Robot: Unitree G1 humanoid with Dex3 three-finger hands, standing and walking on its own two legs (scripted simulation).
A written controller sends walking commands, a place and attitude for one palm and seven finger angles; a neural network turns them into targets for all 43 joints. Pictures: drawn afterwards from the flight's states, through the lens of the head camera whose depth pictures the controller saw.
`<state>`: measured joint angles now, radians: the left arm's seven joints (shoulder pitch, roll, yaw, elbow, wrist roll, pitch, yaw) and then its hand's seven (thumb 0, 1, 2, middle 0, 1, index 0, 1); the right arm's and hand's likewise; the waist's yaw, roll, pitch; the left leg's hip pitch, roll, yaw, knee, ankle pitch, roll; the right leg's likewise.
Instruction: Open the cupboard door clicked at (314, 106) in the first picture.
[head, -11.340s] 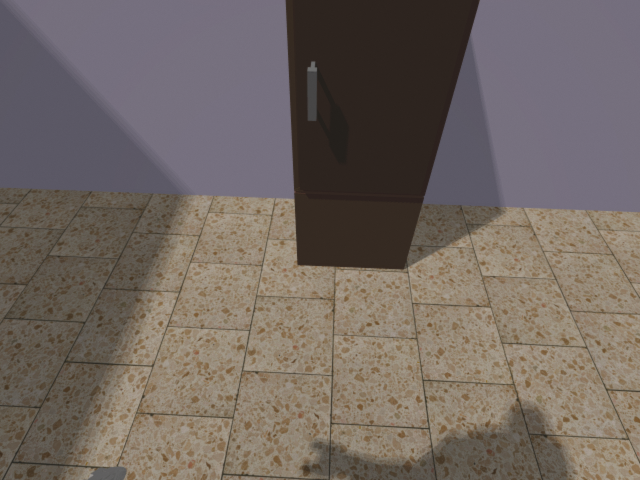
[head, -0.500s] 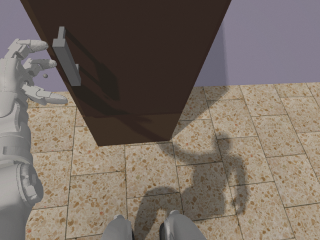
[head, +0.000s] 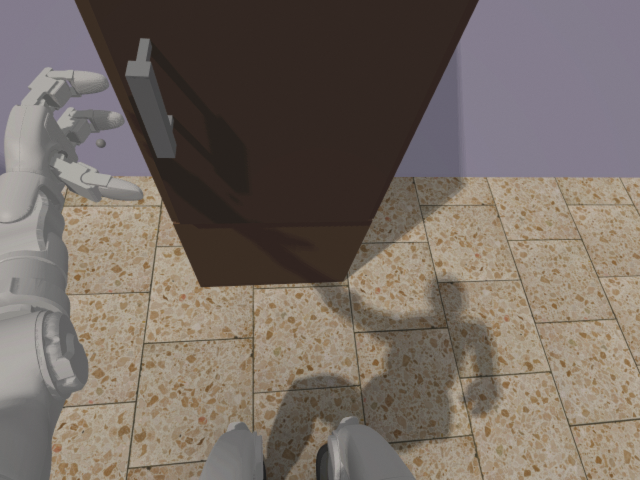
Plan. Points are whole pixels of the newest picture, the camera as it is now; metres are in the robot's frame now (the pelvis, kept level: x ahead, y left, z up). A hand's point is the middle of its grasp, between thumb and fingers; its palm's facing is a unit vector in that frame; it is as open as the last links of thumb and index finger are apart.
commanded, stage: slide the fingers in behind the handle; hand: left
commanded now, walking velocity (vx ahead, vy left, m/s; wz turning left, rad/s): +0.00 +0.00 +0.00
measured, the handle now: (156, 102) +0.56 +0.18 +0.08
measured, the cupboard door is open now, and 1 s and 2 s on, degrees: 0 0 0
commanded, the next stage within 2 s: close the thumb around the handle in 1.70 s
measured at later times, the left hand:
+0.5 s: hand (133, 137) +0.50 +0.20 +0.08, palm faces +0.02 -1.00 -0.01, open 14.0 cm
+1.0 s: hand (152, 136) +0.51 +0.18 +0.07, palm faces +0.04 -1.00 -0.01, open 13.9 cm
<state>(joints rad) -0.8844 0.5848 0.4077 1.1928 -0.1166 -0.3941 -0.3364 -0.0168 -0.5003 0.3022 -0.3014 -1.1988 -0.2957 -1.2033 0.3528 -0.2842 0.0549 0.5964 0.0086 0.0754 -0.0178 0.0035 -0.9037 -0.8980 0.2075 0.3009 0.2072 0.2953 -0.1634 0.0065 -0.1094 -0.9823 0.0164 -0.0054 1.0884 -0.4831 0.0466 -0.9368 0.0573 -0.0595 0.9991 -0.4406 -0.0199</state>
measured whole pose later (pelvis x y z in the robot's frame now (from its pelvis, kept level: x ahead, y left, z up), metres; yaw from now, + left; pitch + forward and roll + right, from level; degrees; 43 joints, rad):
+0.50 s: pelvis +0.01 +0.00 +0.00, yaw -1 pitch +21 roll -3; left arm -0.84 0.50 0.39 1.15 -0.10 -0.42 -0.24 -0.02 -0.50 0.30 -0.30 -1.20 -0.30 -1.20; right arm 0.41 -0.26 0.04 0.61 0.00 0.09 0.01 0.00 -0.90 -0.90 0.21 0.30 0.21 0.30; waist -0.17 0.02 -0.12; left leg -0.95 0.02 0.01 1.06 -0.49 0.05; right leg -0.91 0.06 -0.04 0.98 -0.44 -0.02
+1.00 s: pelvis +0.00 -0.01 +0.00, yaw +0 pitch +22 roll -3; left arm -0.89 0.47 0.35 1.16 -0.10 -0.42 -0.19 -0.02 -0.50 0.30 -0.30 -1.20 -0.30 -1.22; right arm 0.39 -0.27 0.04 0.62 -0.01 0.08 0.02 0.00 -0.90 -0.90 0.21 0.30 0.21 0.30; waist -0.17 0.02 -0.12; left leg -0.98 0.02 0.00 1.08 -0.49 0.04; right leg -0.94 0.06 -0.06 1.01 -0.45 -0.03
